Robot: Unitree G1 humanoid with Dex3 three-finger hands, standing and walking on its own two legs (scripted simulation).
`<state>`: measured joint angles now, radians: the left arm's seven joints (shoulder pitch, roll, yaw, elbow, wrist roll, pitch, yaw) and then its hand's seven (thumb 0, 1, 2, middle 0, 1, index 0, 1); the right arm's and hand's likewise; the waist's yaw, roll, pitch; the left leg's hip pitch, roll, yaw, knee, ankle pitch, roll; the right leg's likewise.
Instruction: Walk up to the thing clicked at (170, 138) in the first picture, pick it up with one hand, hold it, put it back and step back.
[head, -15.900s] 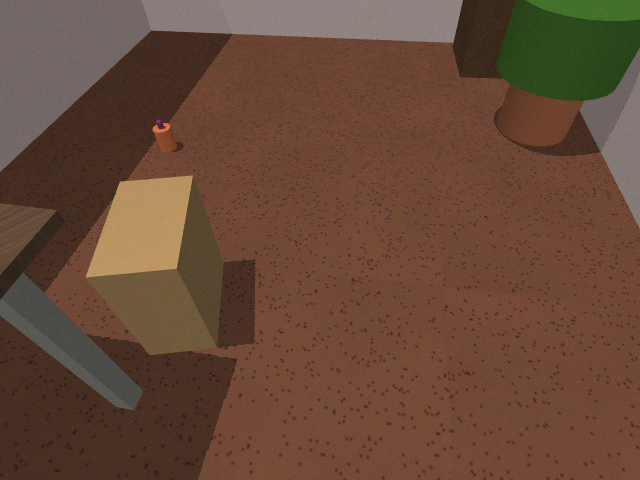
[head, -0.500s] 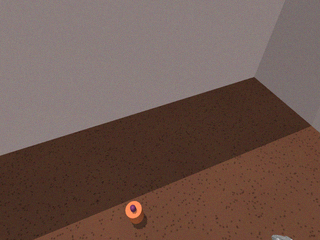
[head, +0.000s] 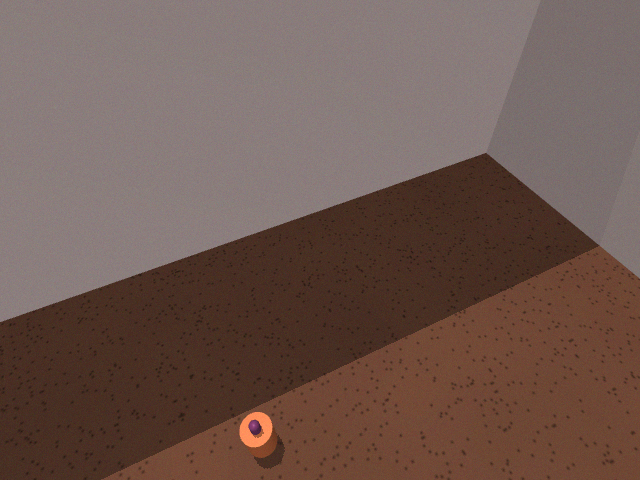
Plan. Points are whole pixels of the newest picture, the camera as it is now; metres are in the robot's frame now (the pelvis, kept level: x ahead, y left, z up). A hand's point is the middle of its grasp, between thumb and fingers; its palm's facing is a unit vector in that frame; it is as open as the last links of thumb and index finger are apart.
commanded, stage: walk up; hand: left
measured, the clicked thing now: (258, 433) +0.36 +0.22 -0.70
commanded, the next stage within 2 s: stand in 0.60 s
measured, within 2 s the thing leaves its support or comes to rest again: neither
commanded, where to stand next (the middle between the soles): +0.00 +0.01 m, yaw +0 degrees
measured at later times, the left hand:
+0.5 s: hand out of the picture +0.09 +0.25 -0.16, palm faces -0.03 -0.95 -0.32, open 7.4 cm
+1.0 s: hand out of the picture +0.08 +0.26 -0.16, palm faces -0.04 -0.94 -0.34, open 7.4 cm
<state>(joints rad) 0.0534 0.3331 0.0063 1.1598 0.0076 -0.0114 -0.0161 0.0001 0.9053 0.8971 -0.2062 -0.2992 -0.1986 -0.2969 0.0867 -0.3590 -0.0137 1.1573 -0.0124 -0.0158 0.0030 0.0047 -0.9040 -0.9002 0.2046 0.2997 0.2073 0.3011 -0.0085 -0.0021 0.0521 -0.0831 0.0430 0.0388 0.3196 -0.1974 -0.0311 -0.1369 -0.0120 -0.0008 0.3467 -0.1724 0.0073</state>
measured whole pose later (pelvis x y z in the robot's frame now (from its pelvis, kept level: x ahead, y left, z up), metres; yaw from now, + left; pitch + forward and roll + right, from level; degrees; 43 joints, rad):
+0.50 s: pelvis +0.00 +0.01 +0.00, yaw -1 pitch -3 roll +0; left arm 0.08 0.34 0.01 1.16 0.01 0.00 -0.01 0.00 0.91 0.90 -0.21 -0.30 -0.20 -0.30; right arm 0.10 -0.34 -0.02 1.15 -0.02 -0.02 0.00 0.00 -0.90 -0.90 0.21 0.30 0.21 0.30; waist 0.00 0.00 0.05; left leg -0.07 0.04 0.06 0.32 -0.21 -0.02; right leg -0.13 -0.02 0.02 0.35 -0.17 0.02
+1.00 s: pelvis +0.00 +0.01 +0.00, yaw -1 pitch -2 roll +0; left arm 0.10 0.35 0.00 1.14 0.01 -0.01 -0.01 0.00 0.91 0.90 -0.21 -0.30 -0.20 -0.30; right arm 0.09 -0.34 -0.01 1.14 -0.01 -0.01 0.01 0.00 -0.90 -0.90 0.20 0.30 0.21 0.30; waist 0.00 0.00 0.05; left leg -0.07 0.03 0.05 0.30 -0.19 -0.02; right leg -0.13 -0.02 0.01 0.32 -0.15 0.02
